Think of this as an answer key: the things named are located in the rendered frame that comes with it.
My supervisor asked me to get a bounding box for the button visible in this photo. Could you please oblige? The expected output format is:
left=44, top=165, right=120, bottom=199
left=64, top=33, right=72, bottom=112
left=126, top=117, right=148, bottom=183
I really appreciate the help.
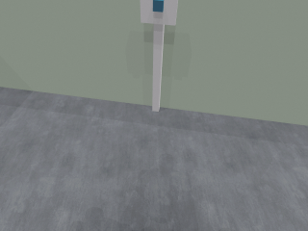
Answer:
left=153, top=0, right=164, bottom=13

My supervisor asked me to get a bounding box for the panel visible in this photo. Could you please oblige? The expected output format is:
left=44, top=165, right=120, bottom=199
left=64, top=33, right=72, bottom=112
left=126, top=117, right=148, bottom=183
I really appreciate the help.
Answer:
left=140, top=0, right=178, bottom=112

